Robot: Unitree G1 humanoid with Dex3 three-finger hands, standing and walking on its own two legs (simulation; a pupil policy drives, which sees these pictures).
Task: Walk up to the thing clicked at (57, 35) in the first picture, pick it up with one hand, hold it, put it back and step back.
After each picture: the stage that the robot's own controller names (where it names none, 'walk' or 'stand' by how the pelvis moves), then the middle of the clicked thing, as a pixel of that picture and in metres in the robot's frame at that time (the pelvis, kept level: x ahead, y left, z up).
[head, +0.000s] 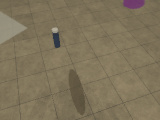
stand; (56, 38) +1.37 +0.32 -0.65
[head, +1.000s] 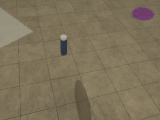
walk; (63, 45) +1.26 +0.16 -0.64
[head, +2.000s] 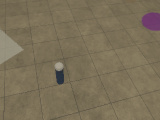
walk; (59, 73) +0.79 +0.16 -0.65
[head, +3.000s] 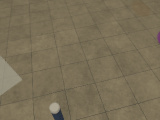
walk; (57, 114) +0.48 +0.23 -0.62
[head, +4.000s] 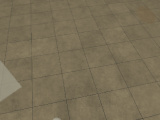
stand; out of the picture +0.36 +0.19 -0.64
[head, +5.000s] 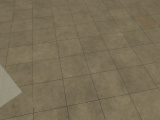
stand; out of the picture +0.34 +0.18 -0.65
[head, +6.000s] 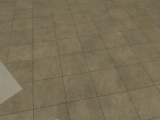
stand; out of the picture +0.38 +0.19 -0.66
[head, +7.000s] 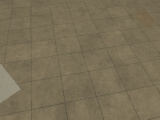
stand; out of the picture +0.36 +0.19 -0.66
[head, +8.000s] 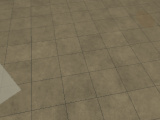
stand; out of the picture +0.36 +0.19 -0.66
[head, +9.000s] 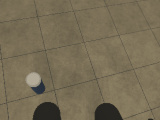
go down; (36, 84) +0.40 +0.22 -0.44
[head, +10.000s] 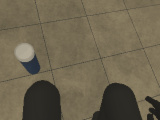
go down; (29, 61) +0.43 +0.25 -0.28
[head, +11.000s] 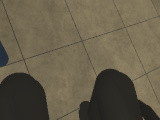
close in; out of the picture +0.41 +0.28 -0.18
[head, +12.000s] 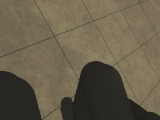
close; out of the picture +0.40 +0.30 -0.15
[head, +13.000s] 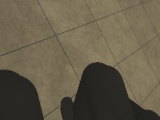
lift; out of the picture +0.39 +0.30 -0.15
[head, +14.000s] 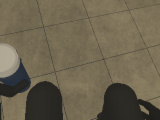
lift; (13, 74) +0.32 +0.24 -0.02
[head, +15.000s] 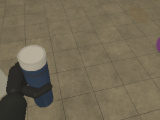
hold; (39, 81) +0.33 +0.16 +0.07
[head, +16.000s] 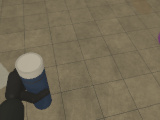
hold; (37, 85) +0.32 +0.17 +0.03
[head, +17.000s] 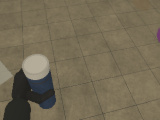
crouch; (42, 85) +0.33 +0.15 +0.01
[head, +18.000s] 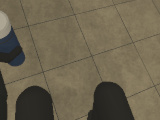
crouch; (7, 44) +0.45 +0.23 -0.06
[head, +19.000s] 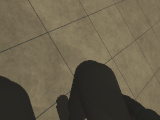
lower; out of the picture +0.42 +0.31 -0.16
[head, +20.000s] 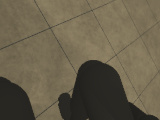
lower; out of the picture +0.43 +0.32 -0.16
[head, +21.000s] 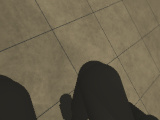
lower; out of the picture +0.41 +0.31 -0.16
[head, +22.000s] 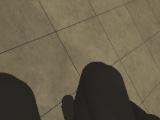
lower; out of the picture +0.40 +0.31 -0.16
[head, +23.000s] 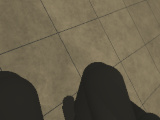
open; out of the picture +0.39 +0.30 -0.16
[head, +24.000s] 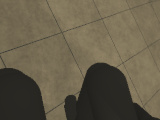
stand; out of the picture +0.39 +0.30 -0.16
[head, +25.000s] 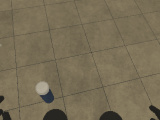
walk; (45, 93) +0.40 +0.22 -0.47
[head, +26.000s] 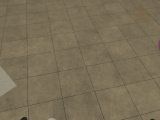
stand; out of the picture +0.37 +0.20 -0.60
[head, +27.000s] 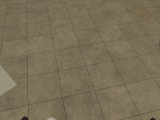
stand; out of the picture +0.37 +0.21 -0.60
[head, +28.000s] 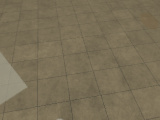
stand; out of the picture +0.39 +0.19 -0.65
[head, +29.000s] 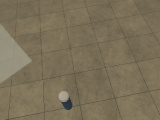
walk; (66, 101) +0.44 +0.20 -0.63
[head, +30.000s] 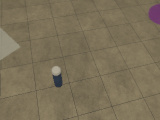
walk; (57, 77) +0.67 +0.18 -0.63
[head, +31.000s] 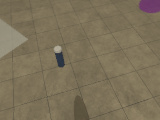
stand; (59, 57) +0.97 +0.31 -0.63
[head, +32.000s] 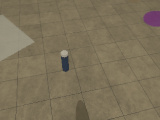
stand; (65, 61) +1.01 +0.20 -0.65
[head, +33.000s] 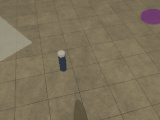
stand; (62, 61) +1.01 +0.21 -0.66
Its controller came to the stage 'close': yes
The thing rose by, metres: 0.67
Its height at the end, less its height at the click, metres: +0.00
